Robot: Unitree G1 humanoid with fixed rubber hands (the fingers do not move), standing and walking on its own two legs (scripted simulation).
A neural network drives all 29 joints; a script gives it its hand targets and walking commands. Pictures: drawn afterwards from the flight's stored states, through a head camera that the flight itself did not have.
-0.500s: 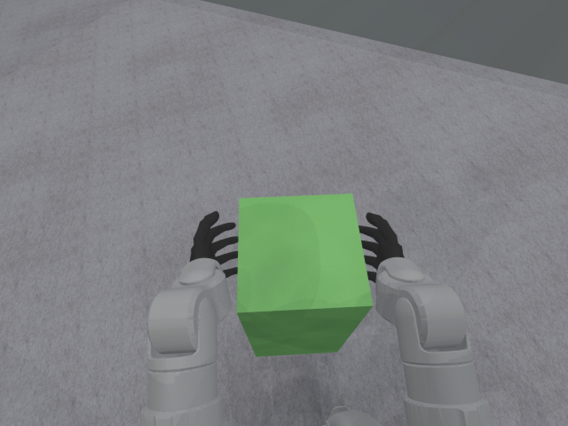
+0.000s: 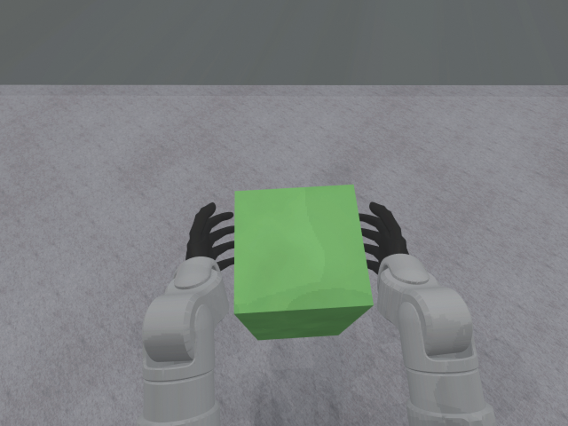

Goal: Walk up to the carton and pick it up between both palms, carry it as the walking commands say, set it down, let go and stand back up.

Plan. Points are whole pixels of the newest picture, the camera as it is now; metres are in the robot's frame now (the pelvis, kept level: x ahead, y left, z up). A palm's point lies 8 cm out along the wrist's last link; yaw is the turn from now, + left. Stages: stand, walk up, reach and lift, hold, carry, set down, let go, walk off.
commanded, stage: carry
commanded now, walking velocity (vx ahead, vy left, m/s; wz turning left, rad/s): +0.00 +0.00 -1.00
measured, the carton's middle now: (296, 277) +0.33 +0.00 +0.02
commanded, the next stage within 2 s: none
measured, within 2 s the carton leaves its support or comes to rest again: neither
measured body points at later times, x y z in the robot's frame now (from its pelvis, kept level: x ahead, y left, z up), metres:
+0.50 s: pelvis +0.13 -0.10 +0.01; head +0.18 -0.10 +0.45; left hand +0.47 -0.16 +0.08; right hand +0.34 -0.36 +0.08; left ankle +0.20 -0.02 -0.70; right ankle +0.03 -0.13 -0.71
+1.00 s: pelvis +0.21 -0.21 +0.00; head +0.24 -0.24 +0.45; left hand +0.50 -0.37 +0.06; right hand +0.31 -0.52 +0.05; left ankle +0.28 -0.15 -0.70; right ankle +0.15 -0.28 -0.71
